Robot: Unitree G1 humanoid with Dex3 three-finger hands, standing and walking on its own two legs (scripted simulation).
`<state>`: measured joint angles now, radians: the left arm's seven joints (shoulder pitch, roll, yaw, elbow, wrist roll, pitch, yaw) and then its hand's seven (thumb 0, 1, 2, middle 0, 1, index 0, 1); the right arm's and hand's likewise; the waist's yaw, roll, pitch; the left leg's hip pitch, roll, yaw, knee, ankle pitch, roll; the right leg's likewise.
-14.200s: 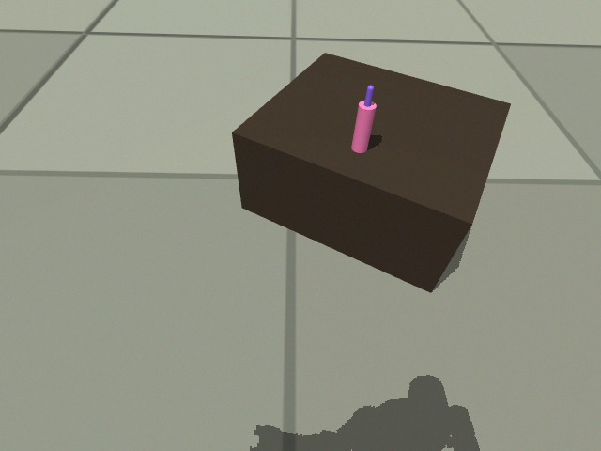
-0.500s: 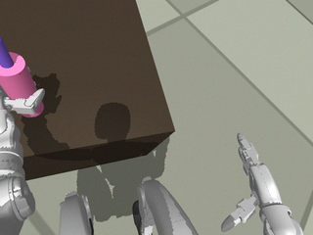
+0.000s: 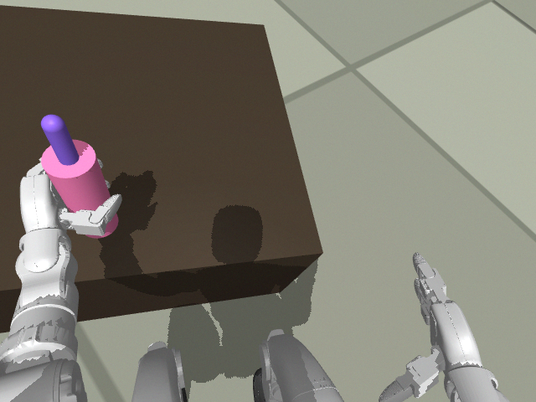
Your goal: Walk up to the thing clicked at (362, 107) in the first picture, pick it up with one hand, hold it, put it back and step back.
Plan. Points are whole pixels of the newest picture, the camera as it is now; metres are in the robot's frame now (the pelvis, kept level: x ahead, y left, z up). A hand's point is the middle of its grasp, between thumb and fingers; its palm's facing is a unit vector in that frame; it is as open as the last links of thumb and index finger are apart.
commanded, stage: lift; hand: left
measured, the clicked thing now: (80, 182) +0.44 +0.19 +0.02
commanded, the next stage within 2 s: hold in 0.92 s
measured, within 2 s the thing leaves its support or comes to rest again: neither
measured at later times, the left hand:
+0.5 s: hand (80, 221) +0.37 +0.18 +0.05, palm faces +0.13 -0.99 -0.02, open 8.5 cm
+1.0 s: hand (69, 223) +0.35 +0.18 +0.07, palm faces +0.15 -0.99 -0.01, open 8.5 cm
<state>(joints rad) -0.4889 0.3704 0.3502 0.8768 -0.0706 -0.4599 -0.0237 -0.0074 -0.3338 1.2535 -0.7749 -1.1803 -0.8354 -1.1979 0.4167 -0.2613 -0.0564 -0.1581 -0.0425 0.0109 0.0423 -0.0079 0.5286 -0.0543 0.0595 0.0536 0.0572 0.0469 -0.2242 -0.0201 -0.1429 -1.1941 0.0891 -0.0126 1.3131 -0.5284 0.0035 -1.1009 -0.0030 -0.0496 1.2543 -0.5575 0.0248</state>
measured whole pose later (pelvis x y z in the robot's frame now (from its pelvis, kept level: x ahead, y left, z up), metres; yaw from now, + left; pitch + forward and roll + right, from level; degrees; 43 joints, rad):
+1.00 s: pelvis +0.01 +0.00 +0.06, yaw +1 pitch +13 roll -1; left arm -0.13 0.22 0.18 0.47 -0.15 -0.34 -0.03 -0.01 -0.31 1.24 -0.77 -1.18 -0.83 -1.20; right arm 0.44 -0.23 -0.06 -0.01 0.00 0.03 -0.02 -0.01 0.55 -0.05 0.06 0.05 0.05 0.05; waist -0.07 -0.02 -0.09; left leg -0.80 0.06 0.03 1.03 -0.45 0.00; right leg -0.73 -0.03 -0.02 1.00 -0.49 0.03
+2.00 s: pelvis +0.01 -0.01 +0.07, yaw +2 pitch +9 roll -1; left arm -0.06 0.19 0.16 0.34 -0.17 -0.25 -0.02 0.00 -0.27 1.21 -0.76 -1.17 -0.82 -1.19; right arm 0.39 -0.22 -0.07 0.15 0.01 -0.01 -0.04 -0.01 0.55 -0.05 0.06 0.05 0.05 0.05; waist -0.04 -0.01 -0.07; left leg -0.68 0.05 0.04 0.93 -0.41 0.00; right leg -0.62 -0.03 -0.02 0.92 -0.46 0.02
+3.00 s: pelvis +0.02 +0.00 +0.07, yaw +1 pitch +9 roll -1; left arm -0.04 0.18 0.17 0.37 -0.16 -0.31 -0.02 0.00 -0.27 1.21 -0.76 -1.17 -0.82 -1.19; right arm 0.37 -0.21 -0.07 0.25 0.00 -0.04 -0.02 -0.01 0.54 -0.05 0.05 0.05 0.05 0.05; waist -0.04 -0.01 -0.06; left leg -0.67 0.05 0.04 0.92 -0.41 0.00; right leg -0.61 -0.03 -0.02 0.90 -0.45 0.03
